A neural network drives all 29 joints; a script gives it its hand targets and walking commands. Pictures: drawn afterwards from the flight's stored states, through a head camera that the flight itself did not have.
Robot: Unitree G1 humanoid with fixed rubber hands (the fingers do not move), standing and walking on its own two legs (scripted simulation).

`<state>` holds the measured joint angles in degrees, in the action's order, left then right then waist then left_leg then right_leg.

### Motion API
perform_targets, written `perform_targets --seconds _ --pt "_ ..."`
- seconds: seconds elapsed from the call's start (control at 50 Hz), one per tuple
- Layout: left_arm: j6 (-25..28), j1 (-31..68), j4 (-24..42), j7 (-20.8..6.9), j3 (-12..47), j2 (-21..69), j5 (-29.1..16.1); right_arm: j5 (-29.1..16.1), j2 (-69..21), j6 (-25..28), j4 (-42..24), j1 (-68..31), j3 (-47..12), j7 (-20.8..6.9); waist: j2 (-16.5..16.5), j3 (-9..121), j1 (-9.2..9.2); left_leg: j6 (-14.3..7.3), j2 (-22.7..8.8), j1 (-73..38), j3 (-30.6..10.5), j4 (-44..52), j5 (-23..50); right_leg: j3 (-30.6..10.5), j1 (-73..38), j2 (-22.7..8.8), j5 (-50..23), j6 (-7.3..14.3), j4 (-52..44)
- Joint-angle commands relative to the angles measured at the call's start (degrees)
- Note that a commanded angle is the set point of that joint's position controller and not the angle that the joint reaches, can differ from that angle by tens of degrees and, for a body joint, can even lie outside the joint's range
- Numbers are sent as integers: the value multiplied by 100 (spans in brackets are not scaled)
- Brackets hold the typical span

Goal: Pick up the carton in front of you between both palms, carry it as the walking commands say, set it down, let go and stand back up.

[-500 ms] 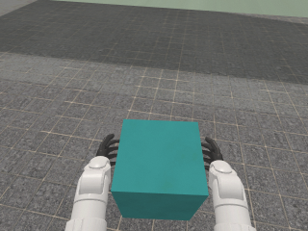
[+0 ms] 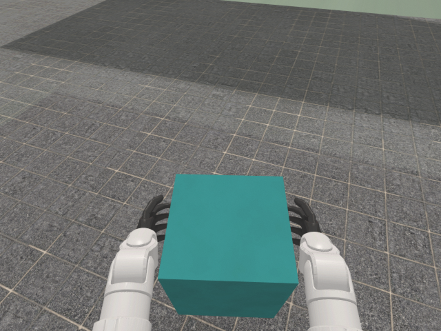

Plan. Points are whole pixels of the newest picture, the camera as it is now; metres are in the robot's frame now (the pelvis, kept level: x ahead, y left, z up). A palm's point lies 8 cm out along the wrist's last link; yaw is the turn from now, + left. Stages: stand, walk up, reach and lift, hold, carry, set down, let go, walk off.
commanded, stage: hold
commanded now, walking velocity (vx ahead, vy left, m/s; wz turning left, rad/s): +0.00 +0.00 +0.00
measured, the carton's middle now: (227, 249) +0.29 +0.01 -0.05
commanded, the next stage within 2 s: set down in 0.08 s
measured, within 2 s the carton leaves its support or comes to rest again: neither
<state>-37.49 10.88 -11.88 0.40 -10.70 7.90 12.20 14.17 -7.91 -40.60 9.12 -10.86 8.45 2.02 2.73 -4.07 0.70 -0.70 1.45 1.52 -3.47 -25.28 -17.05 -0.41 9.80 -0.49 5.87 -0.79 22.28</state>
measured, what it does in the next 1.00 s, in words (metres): lowers itself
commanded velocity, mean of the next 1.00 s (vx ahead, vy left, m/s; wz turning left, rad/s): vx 0.00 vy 0.00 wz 0.00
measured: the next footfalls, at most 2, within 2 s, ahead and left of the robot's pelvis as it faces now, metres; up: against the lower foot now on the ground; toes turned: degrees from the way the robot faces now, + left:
none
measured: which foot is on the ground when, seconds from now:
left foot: down 0.00-1.00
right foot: down 0.00-1.00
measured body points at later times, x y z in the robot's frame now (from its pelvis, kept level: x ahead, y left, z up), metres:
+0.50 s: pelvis -0.02 -0.03 -0.02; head +0.05 -0.05 +0.42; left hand +0.34 +0.13 -0.04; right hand +0.34 -0.17 -0.05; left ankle -0.03 +0.11 -0.74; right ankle +0.08 -0.13 -0.74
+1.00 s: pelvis -0.04 -0.01 -0.15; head +0.17 -0.03 +0.25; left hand +0.39 +0.11 -0.22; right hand +0.37 -0.19 -0.23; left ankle -0.03 +0.12 -0.74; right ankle +0.07 -0.13 -0.74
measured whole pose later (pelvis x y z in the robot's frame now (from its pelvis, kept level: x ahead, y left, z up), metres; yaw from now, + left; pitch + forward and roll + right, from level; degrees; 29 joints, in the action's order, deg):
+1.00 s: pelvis -0.04 -0.01 -0.15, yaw +4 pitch +37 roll +2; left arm -10.9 41.5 -38.4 3.8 -22.7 6.4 10.7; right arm 14.0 -3.9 -13.7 32.1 -38.2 25.0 0.8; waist 4.5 10.9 -4.3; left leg 0.9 7.9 81.5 -4.4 -74.7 -30.5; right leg -6.2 89.2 2.2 18.2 -2.4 70.1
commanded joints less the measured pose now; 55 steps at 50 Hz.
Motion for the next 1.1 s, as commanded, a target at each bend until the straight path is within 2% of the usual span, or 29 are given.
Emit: perform_targets --seconds 0.0,0.1,0.16,0.22,0.3,0.38,0.44,0.52,0.6,0.68,0.74,0.8,0.88,0.98,1.08 --pt "189 2803 265 -1300 3213 5119 -1275 -1248 -5151 270 -336 -2345 -3049 -1257 -129 1360 -225 -89 154 1847 -367 869 708 -295 -2298 601 -690 120 171" --pt "218 2920 100 -1345 3002 5119 -1150 -1326 -5347 270 -249 -2699 -3134 -1340 -234 1433 -32 -164 225 2067 -320 867 388 -374 -2501 491 -459 63 114" --pt "347 3322 -281 -1426 2623 4999 -907 -1303 -5521 341 115 -3168 -2958 -1365 -278 1318 89 -261 223 2352 -273 791 -107 -479 -2467 433 159 28 142" --pt "587 3941 -931 -1548 2091 4959 -599 -1137 -5664 510 792 -3738 -2472 -1378 -278 1246 117 -319 213 2646 -233 535 -473 -632 -2312 384 885 29 208" --pt "1006 4744 -2001 -1638 1069 4713 -22 -566 -5506 848 1855 -4379 -1372 -1283 -366 1185 -30 -322 290 2948 -164 -36 -605 -860 -1707 282 1533 18 272" --pt "1394 4702 -2698 -1462 24 4181 622 70 -4698 1280 2473 -4433 -281 -1072 -284 1144 -103 -274 383 3608 -157 -474 -475 -813 -948 350 1237 10 674" --pt "1762 4621 -2804 -1355 -238 3856 775 336 -4225 1719 2547 -4305 63 -959 -275 1547 -204 -203 495 4232 -106 -837 -274 -657 -457 471 506 6 1193" --pt "2446 4724 -2801 -1302 158 3963 510 296 -4195 2460 2405 -4417 -265 -898 -315 2507 -244 -98 623 5135 -56 -1389 -43 -579 -42 538 -332 29 1955" --pt "3009 5107 -2729 -1238 1040 4442 58 -44 -4607 3095 2285 -4888 -1164 -882 -293 4079 -257 47 749 5884 55 -2059 180 -510 194 574 -1039 -2 2771" --pt "3205 5476 -2317 -1083 1995 4928 -450 -484 -4883 3315 1797 -5367 -2079 -935 -277 5992 -337 187 881 6220 99 -2729 611 -334 464 658 -1672 -42 3578" --pt "3148 5644 -2025 -932 2433 5067 -728 -709 -4864 3254 1583 -5475 -2388 -1001 -285 6777 -450 256 919 6405 88 -3128 695 -179 1023 715 -1664 -66 4015" --pt "2970 5677 -2149 -867 2474 5163 -778 -736 -4791 3070 1777 -5439 -2295 -1097 -188 6521 -557 268 906 6661 75 -3346 322 -41 2051 744 -1004 -86 4206" --pt "2742 5743 -2613 -855 2115 5264 -631 -592 -4694 2822 2240 -5506 -1848 -1252 -101 5784 -656 285 901 7255 90 -3532 -304 74 3189 747 -199 -51 4417" --pt "2759 6048 -2946 -788 1737 5120 -543 -453 -4516 2783 2623 -5711 -1366 -1339 -83 5758 -775 299 971 7891 176 -3991 -332 118 3940 756 -201 -51 4804" --pt "2938 6386 -3007 -627 1683 4889 -590 -516 -4324 2906 2715 -5945 -1171 -1288 -49 6147 -859 323 1062 8394 293 -4531 -246 138 4422 771 -417 -108 5263"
